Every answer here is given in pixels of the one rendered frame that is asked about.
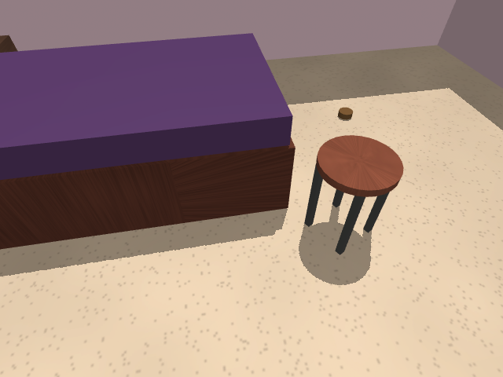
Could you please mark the bed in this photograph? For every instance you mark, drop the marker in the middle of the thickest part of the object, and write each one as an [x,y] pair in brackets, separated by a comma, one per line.
[112,138]

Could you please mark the tin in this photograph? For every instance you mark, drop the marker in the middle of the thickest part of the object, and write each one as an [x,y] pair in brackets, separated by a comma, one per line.
[345,113]

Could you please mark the stool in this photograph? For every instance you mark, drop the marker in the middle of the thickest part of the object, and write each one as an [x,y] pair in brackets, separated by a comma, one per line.
[359,166]

